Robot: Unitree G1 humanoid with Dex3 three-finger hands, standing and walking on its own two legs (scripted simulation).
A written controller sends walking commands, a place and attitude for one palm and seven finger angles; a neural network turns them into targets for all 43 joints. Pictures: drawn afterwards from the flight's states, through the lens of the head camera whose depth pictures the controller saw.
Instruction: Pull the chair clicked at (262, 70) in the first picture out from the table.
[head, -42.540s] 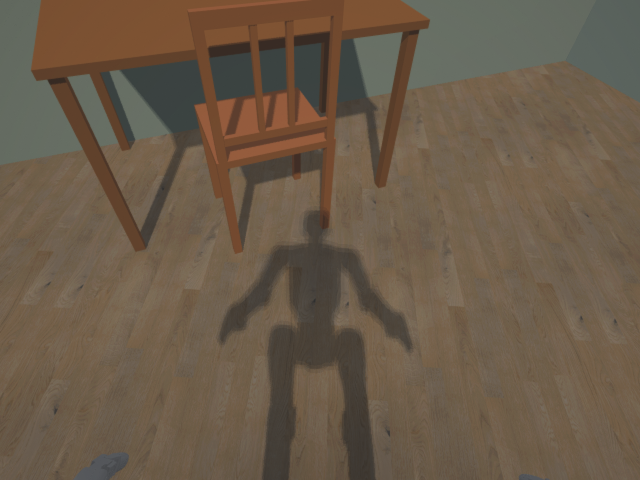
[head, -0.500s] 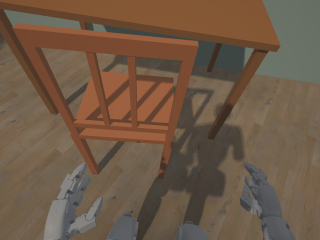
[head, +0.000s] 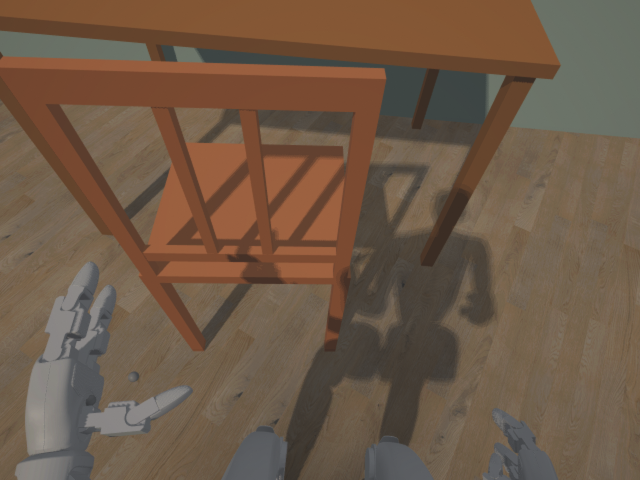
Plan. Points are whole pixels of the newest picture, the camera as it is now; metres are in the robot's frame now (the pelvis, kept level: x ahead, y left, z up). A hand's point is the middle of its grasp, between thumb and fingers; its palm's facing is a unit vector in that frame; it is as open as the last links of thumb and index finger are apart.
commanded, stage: raise the hand toward the chair's back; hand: left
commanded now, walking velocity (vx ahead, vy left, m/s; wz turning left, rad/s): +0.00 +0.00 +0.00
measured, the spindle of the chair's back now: (192, 192) +0.49 +0.22 +0.02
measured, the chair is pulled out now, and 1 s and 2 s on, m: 0.20 0.20 0.20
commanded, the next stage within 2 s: aim the fingers beside a spindle in 1.12 s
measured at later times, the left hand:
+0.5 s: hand (153, 363) +0.24 +0.20 +0.04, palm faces +0.03 -1.00 -0.05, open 16.9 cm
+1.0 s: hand (136, 331) +0.26 +0.22 +0.07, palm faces +0.12 -0.99 -0.08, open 16.9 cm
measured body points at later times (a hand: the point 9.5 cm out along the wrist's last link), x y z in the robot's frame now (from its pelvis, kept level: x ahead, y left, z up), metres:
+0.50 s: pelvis +0.01 +0.01 +0.01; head +0.09 +0.02 +0.45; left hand +0.23 +0.25 +0.05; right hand +0.21 -0.21 -0.06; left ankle +0.03 +0.12 -0.64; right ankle +0.03 -0.12 -0.64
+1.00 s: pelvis +0.01 +0.00 +0.01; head +0.09 +0.01 +0.46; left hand +0.25 +0.27 +0.07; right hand +0.18 -0.24 -0.07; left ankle +0.03 +0.12 -0.64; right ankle +0.03 -0.12 -0.64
